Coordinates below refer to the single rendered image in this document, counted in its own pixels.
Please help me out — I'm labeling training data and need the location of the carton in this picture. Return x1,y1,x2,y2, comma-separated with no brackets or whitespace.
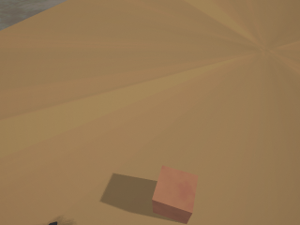
152,165,199,224

